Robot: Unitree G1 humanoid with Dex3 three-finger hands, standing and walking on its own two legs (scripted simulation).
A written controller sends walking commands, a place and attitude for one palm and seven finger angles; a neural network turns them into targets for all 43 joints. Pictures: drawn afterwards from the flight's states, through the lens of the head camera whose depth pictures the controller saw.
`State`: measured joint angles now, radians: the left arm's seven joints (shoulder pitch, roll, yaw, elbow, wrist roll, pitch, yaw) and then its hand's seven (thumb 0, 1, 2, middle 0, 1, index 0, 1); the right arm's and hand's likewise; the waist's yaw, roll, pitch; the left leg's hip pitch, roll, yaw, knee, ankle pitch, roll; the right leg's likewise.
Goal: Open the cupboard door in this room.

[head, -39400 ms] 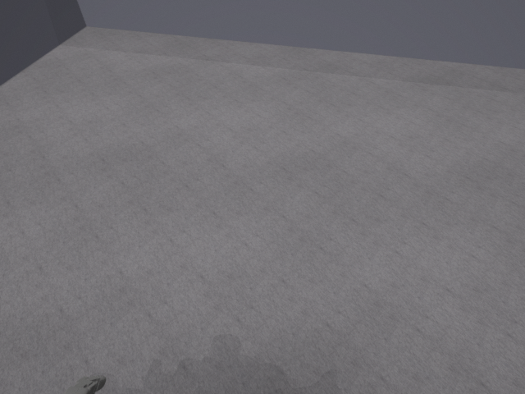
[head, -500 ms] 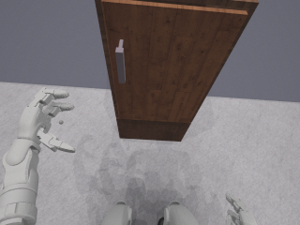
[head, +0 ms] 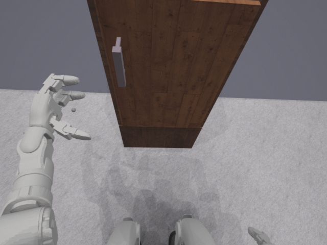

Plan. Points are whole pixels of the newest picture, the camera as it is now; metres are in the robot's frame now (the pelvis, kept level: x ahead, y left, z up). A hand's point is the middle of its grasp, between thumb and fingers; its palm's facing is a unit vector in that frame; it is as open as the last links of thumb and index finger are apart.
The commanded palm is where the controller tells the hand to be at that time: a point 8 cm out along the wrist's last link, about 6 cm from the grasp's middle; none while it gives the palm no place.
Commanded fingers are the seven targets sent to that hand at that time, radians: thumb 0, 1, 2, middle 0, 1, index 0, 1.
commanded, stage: move the hooked fingers beside the handle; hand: left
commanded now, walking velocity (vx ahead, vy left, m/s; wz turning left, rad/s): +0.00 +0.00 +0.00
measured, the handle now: (120, 63) +0.58 +0.12 +0.05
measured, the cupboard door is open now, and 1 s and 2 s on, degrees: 0 0 0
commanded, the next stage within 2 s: slide the fingers in behind the handle in 1.44 s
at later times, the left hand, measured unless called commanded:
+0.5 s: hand (92, 84) +0.50 +0.18 +0.05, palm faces -0.02 -1.00 -0.01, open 14.0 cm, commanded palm +0.49 +0.23 +0.04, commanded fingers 0.00 -0.50 0.30 -0.30 -1.20 -0.30 -1.20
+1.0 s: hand (100, 77) +0.54 +0.17 +0.03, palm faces -0.01 -1.00 -0.02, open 14.0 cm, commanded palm +0.52 +0.21 +0.04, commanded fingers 0.00 -0.50 0.30 -0.30 -1.20 -0.30 -1.20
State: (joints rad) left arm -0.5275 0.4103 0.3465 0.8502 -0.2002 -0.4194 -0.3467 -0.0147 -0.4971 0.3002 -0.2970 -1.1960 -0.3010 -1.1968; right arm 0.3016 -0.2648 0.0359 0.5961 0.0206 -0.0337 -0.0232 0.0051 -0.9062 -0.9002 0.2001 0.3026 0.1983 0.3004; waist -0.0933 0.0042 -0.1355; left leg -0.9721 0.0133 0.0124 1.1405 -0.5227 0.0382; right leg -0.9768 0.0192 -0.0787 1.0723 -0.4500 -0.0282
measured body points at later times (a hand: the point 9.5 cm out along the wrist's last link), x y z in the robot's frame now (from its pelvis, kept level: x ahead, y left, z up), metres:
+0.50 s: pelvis -0.01 +0.00 -0.01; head +0.13 +0.03 +0.41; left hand +0.50 +0.24 +0.05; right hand +0.01 -0.26 -0.12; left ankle +0.01 +0.09 -0.65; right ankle +0.03 -0.11 -0.65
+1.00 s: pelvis +0.00 +0.01 -0.02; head +0.17 +0.03 +0.40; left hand +0.54 +0.23 +0.03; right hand -0.02 -0.25 -0.12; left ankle +0.01 +0.09 -0.65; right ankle +0.03 -0.11 -0.65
